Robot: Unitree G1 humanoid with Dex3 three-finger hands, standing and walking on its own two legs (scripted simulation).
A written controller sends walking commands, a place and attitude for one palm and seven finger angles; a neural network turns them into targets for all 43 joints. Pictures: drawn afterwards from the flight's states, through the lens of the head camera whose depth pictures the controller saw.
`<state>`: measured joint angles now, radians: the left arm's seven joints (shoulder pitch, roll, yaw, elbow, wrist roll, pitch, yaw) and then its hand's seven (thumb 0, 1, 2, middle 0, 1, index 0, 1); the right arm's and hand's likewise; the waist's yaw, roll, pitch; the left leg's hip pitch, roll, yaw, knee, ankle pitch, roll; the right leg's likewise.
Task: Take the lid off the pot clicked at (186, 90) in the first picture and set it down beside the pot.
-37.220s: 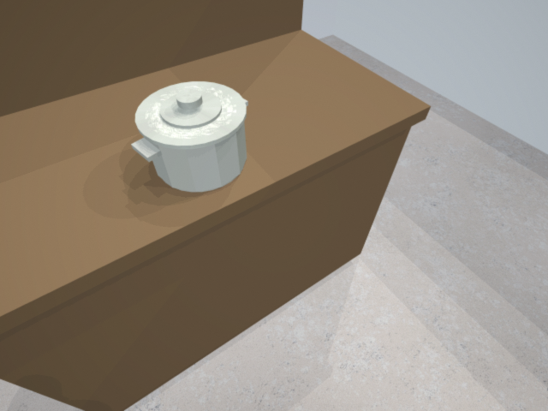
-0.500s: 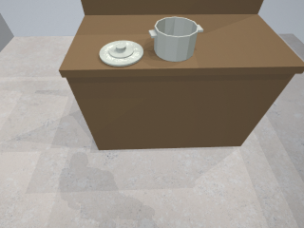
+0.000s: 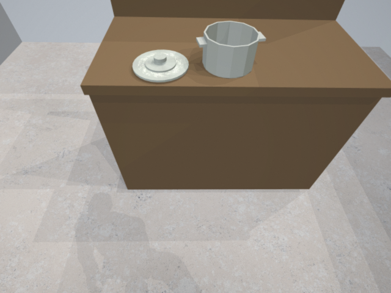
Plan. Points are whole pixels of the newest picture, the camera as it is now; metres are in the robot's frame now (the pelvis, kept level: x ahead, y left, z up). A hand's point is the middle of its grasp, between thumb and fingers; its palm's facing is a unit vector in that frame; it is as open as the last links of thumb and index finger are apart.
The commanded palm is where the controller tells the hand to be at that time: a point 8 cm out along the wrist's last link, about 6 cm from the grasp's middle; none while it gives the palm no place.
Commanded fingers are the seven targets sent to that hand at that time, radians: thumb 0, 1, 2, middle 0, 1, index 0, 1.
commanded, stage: let the arm hang, fingers relaxed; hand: left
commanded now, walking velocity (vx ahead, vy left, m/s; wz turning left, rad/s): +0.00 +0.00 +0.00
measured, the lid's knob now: (160, 58) +0.84 +0.16 +0.03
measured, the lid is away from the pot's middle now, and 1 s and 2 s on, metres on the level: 0.25 0.25 0.25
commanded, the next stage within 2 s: look to check the result in 0.44 s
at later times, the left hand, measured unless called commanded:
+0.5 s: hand out of the picture +0.01 +0.17 -0.18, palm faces +0.04 -0.98 -0.18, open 7.3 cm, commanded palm none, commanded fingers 0.00 0.90 0.90 -0.20 -0.30 -0.20 -0.30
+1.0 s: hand out of the picture +0.01 +0.17 -0.18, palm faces +0.04 -0.98 -0.18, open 7.3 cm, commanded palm none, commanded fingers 0.00 0.90 0.90 -0.20 -0.30 -0.20 -0.30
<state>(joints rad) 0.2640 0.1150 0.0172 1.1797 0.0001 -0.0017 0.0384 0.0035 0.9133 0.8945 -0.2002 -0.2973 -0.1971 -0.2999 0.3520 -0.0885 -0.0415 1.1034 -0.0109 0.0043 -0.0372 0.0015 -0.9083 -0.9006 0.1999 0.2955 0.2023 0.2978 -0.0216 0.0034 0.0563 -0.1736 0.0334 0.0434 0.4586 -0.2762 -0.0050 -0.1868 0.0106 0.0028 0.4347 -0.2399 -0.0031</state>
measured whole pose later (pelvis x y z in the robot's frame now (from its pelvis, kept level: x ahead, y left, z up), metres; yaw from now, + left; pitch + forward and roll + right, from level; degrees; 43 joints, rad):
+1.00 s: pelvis +0.01 +0.00 +0.00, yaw +0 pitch -1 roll +0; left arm 0.26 0.13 0.03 1.16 0.00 -0.01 0.05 0.01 0.93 0.89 -0.20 -0.30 -0.20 -0.30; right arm 0.33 -0.09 -0.04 1.11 -0.01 -0.01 -0.04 0.00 -0.91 -0.90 0.20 0.30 0.20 0.30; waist -0.02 0.00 0.05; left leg -0.15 0.03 0.05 0.46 -0.30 0.00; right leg -0.17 0.00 0.01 0.45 -0.27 0.00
